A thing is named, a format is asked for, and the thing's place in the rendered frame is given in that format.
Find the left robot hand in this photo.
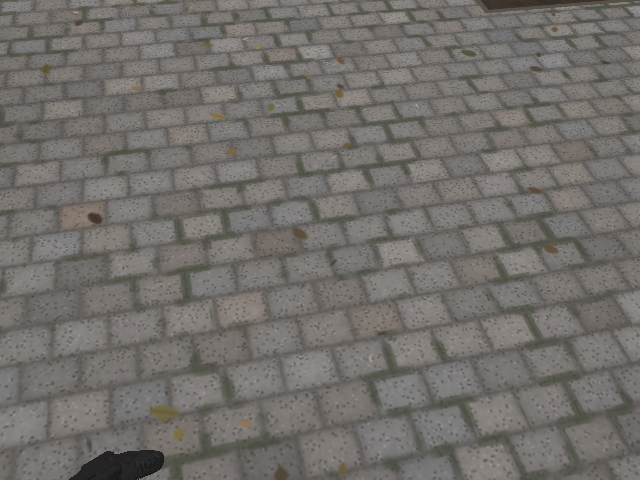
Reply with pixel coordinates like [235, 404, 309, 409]
[69, 450, 164, 480]

